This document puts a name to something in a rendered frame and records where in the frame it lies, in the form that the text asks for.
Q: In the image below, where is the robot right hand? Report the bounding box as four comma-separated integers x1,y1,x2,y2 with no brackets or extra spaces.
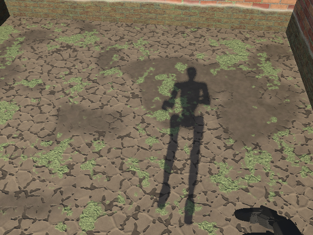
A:
234,205,302,235

